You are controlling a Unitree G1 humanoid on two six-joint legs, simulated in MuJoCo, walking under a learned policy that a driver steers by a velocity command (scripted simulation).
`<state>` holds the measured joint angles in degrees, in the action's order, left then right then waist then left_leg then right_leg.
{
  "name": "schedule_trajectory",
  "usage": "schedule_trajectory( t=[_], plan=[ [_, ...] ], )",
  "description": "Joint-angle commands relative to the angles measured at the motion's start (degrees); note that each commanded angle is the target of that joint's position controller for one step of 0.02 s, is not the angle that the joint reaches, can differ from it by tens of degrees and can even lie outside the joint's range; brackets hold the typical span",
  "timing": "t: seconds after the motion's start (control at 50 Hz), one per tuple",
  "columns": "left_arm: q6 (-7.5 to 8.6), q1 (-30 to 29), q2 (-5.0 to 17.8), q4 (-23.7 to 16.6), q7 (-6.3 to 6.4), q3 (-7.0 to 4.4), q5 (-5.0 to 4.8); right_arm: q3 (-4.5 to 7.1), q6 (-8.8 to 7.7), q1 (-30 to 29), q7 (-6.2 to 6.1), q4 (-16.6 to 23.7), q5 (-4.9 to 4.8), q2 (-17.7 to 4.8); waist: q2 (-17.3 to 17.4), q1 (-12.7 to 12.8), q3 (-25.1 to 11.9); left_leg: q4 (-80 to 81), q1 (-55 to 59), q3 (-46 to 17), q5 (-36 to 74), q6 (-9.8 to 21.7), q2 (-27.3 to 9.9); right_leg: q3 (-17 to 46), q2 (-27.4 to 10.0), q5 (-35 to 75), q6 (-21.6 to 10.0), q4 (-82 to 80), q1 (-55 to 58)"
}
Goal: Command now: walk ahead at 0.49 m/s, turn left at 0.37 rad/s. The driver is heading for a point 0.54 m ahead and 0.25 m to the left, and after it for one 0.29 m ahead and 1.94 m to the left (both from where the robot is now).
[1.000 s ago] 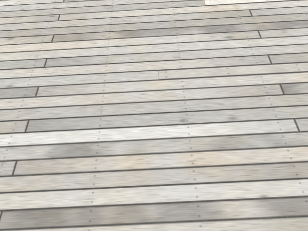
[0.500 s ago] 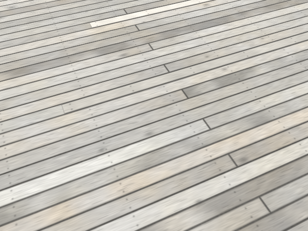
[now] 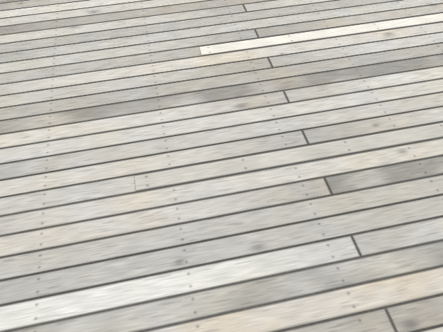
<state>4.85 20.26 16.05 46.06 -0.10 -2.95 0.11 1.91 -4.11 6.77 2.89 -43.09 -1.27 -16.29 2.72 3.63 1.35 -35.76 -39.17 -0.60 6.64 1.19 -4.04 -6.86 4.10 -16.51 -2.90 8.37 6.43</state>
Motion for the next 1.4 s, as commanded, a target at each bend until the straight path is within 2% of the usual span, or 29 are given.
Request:
schedule_trajectory(
  t=[0.02, 0.08, 0.12, 0.14, 0.16, 0.18, 0.2, 0.24, 0.3, 0.4, 0.48, 0.56, 0.58, 0.6, 0.62, 0.64, 0.68, 0.7, 0.8, 0.9, 0.98, 1.04, 1.06, 1.08, 1.1, 1.12, 1.14, 1.22, 1.4],
  plan=[
    [-0.39, 1.12, 9.46, -1.64, 0.69, -2.49, -0.45, 0.37, -1.19, -8.31, 1.36, 7.13, -0.03, -3.06, -4.33, 0.58, 5.09, 3.77, -1.04, 1.48, -2.08, 2.05, 1.42, 1.13, -18.35, 30.67, -5.67, 0.3, -0.81],
    [-2.08, 0.18, 11.8, -2.33, 1.83, -3.07, -0.12, 1.98, -0.57, -2.98, 1.67, 7.67, 0.09, -6.2, -8.32, -3.49, -1.77, 2.42, 7.41, 6.26, -11.93, 5.15, 6.73, -1.12, -18.37, 61.62, -3.43, 14.53, 4.5],
    [-2.81, -0.97, 12.17, -3.49, 2.74, -2.81, -0.02, 4.82, 0.05, 12.42, 0.43, 5.04, -0.1, -11.56, -6.59, -12.11, -10.56, 5.33, 31.97, 2.87, -10.65, 9.19, 7.72, -2.64, -15.78, 59.28, -0.52, 38.48, -7.09],
    [-1.51, 5.81, 5.52, -5.88, 1.97, -0.66, 1.61, 6.43, 0.5, 17.52, -0.39, 4.89, 0.17, -17.9, 6.7, -8.76, -18.89, 2.81, 57.39, -22.46, -12.28, 18.63, -7.54, -1.49, -8.1, 18.04, 3.2, 61.47, -32.13],
    [0.85, 5.13, 4.58, -6.25, 0.72, 0.48, 1.08, 5.64, 0.21, 17.98, -0.49, 5.52, -0.36, -15.52, 7.23, -9.01, -27.08, 13.82, 66.49, -48.64, -22.71, 25.31, -15.38, 10.32, 0.79, -17.2, 4.12, 73.12, -45.17],
    [2.44, -2.65, 9.32, -8.11, -0.22, -0.9, -1.74, 4.71, 0.08, 17.1, -0.76, 5.38, 0.23, -12.12, 2.67, -11.43, -20.18, 17.39, 62.32, -42.17, -25.69, 21.09, -13.36, 15.02, -3.16, -13.34, 2.74, 74.38, -51.09],
    [3.29, -6.38, 9.2, -9.83, -0.42, -0.59, -2.43, 4.32, -0.07, 13.55, -0.97, 5.71, 0.24, -10.79, -1.07, -9.73, -12.11, 18.58, 52.93, -34.62, -23.45, 18.58, -11.33, 14.01, -5.83, -8.22, 1.78, 69.64, -51.72],
    [3.13, -6.69, 8.98, -9.76, 0.26, -1.03, -0.15, 3.46, -0.23, 7.23, -1.22, 7.36, 0.83, -8.3, -3.93, -4.69, -4.31, 20.75, 36.3, -25.24, -10.97, 16.87, -7.17, 13.06, -9.35, -3.81, 2.6, 60.27, -45.35],
    [1.15, -3.74, 7.41, -9.28, 0.47, -0.9, 0.91, 3.47, -0.26, 5.06, -1.82, 7.95, 0.98, -8.2, -0.92, -1.79, -2.81, 23.22, 25.87, -19.21, -2.35, 17.22, -4.32, 11.28, -10.27, -1.63, 5.44, 54.12, -39.82],
    [0.95, -14.2, 3.95, -11.95, 0.57, 0.53, 0.93, 4.15, 0.5, 8.37, -3.28, 6.23, 0.06, -10.38, 0.61, -5.75, -1.17, 21.74, 19.6, -12.42, -6.06, 12.81, 1.07, 9.2, -7.01, 17.0, 7.97, 32.2, -35.2],
    [1.82, -19.35, 5.89, -13.31, -0.37, -0.15, -0.52, 4.25, 1.49, 12.38, -3.66, 4.78, -0.43, -10.52, 2.33, -7.83, -2.1, 17.61, 24.66, -18.26, -13.43, 11.04, -0.9, 10.98, -4.46, 19.9, 7.48, 22.65, -32.24],
    [2.75, -12.3, 8.93, -11.77, -0.59, -2.17, -0.81, 3.83, 1.96, 11.2, -3.67, 5.22, -0.03, -8.61, 4.61, -2.81, -3.84, 8.46, 28.03, -23.37, -14.45, 7.9, -1.52, 10.95, -4.62, 13.02, 3.12, 17.5, -22.52],
    [3.08, -6.29, 10.98, -11.22, -0.17, -3.03, 0.09, 2.75, 1.71, 11.53, -3.42, 5.74, 0.34, -5.58, 2.27, 0.15, -8.92, -1.73, 24.89, -20.41, -15.68, 5.87, 1.47, 14.78, -9.59, 11.14, 0.1, 17.68, -11.63],
    [2.88, 0.37, 15.59, -10.63, 0.28, -4.13, 1.43, 1.42, 1.28, 16.78, -3.29, 7.04, 0.2, -1.32, -9.94, 0.02, -17.49, -20.57, 10.05, -12.4, -30.38, 1.85, 8.72, 33.07, -22.8, 4.29, -6.84, 16.17, 8.08],
    [2.01, 3.93, 15.55, -8.54, -0.41, -4.53, 0.49, 1.33, 0.91, 19.16, -3.34, 8.24, -0.88, -3.58, -22.23, -0.51, -19.45, -33.5, -3.2, -8.96, -41.95, 0.31, 8.35, 53.91, -29.76, -11.8, -11.73, 10.05, 12.68],
    [1.74, 1.15, 10.54, -9.58, -0.38, -3.26, -0.04, 2.72, 1.22, 15.81, -3.49, 7.25, -1.21, -8.92, -13.81, 0.85, -11.83, -38.67, -6.98, -10.15, -36.89, -0.32, 5.02, 49.0, -27.47, -18.86, -9.68, 8.11, 7.01],
    [1.0, -3.72, 7.32, -9.69, -0.05, -2.1, 0.35, 3.21, 1.76, 8.76, -3.44, 8.67, 0.04, -9.27, -7.53, 0.24, -2.91, -37.37, -5.62, -7.3, -28.67, -0.95, 1.67, 32.65, -22.25, -5.95, -6.74, 7.03, -5.16],
    [0.95, -5.16, 6.11, -9.29, 0.1, -1.7, 0.58, 3.4, 1.93, 7.98, -3.18, 9.04, 0.08, -8.43, -8.41, -0.87, -0.99, -35.1, -3.92, -7.25, -26.25, -1.08, 0.09, 27.57, -20.27, -0.29, -6.32, 5.76, -8.87],
    [1.63, -6.65, 7.24, -6.82, 0.3, -2.33, 0.44, 2.76, 3.2, 5.7, -2.76, 10.61, 0.19, -4.32, -8.23, -2.62, 1.63, -26.57, -2.17, -4.59, -21.74, -2.86, -1.3, 13.45, -19.0, 23.0, -7.94, 2.39, -13.39],
    [-0.25, -8.32, 9.81, -4.93, 1.44, -3.08, -0.24, 2.15, 2.78, 0.88, -1.19, 11.47, 0.61, -2.51, -8.01, -1.53, -0.5, -7.64, 6.09, 0.81, -7.06, -2.89, 0.48, 1.24, -16.54, 37.1, -5.7, 5.39, -12.73],
    [-1.26, -7.96, 11.99, -3.76, 1.77, -3.87, -2.01, 3.43, 3.18, -0.83, 0.45, 13.09, 0.66, -4.94, -8.54, -2.25, -2.14, -0.11, 10.79, 2.5, -10.25, 0.24, 2.43, -0.21, -18.61, 40.97, -4.02, 11.48, -7.9],
    [-1.77, -8.54, 10.69, -4.2, 1.85, -3.7, -2.75, 6.46, 3.46, 11.88, -0.38, 10.08, 1.07, -10.32, -4.85, -9.2, -8.57, 9.08, 28.95, 4.12, -4.88, 5.19, 7.27, -3.14, -14.53, 41.68, -0.07, 33.27, -11.6],
    [-1.71, -4.82, 6.66, -5.53, 1.36, -2.27, 0.39, 7.43, 3.74, 14.61, -1.91, 10.63, 0.91, -15.2, 7.32, -8.22, -12.89, 7.32, 43.68, -11.19, 19.99, 9.96, -4.17, -3.4, -10.03, 7.9, 3.6, 51.06, -26.51],
    [-1.42, 0.08, 4.21, -7.02, 0.71, -0.73, 1.81, 7.06, 3.2, 10.85, -2.07, 13.38, 2.65, -19.28, 14.64, -3.28, -21.68, 8.88, 54.75, -38.87, 27.54, 24.05, -18.81, 4.77, -0.02, -26.99, 6.69, 69.04, -42.49],
    [-1.58, -3.33, 9.79, -5.94, 0.16, -1.81, 0.28, 6.2, 3.1, 10.17, -1.56, 14.22, 2.0, -14.45, 4.99, -7.49, -25.41, 12.13, 52.49, -35.57, 16.62, 23.24, -16.64, 13.27, -3.13, -21.77, 6.23, 71.91, -43.6],
    [-1.88, -7.2, 10.47, -7.14, 0.18, -1.92, -0.92, 5.44, 2.86, 6.88, -1.46, 14.07, 1.36, -12.37, 3.38, -6.57, -18.09, 13.24, 46.29, -29.03, 9.95, 20.22, -13.79, 12.46, -4.67, -16.58, 5.53, 69.82, -45.84],
    [-2.31, -8.21, 9.6, -6.58, 0.86, -1.87, -0.29, 5.05, 3.04, 4.99, -1.7, 13.57, 0.38, -10.65, -0.9, -5.1, -12.82, 14.17, 39.62, -24.4, 4.13, 16.61, -10.19, 12.09, -6.72, -12.85, 5.65, 65.42, -45.73],
    [-3.87, -7.23, 8.1, -6.0, 1.76, -1.71, 0.63, 4.89, 4.08, 0.84, -2.99, 13.92, 1.81, -10.51, 2.18, -1.61, -9.3, 16.45, 23.53, -18.46, 5.4, 14.27, -5.0, 10.62, -5.86, -6.93, 7.09, 54.71, -35.81],
    [-4.0, -13.09, 6.43, -8.08, 1.39, -1.21, -0.05, 5.29, 6.03, 1.51, -4.46, 13.07, 1.13, -10.84, 6.03, -4.28, -8.39, 15.86, 22.06, -25.13, -15.9, 11.41, -2.47, 12.67, -2.94, -1.94, 7.45, 34.81, -30.58]
  ],
)
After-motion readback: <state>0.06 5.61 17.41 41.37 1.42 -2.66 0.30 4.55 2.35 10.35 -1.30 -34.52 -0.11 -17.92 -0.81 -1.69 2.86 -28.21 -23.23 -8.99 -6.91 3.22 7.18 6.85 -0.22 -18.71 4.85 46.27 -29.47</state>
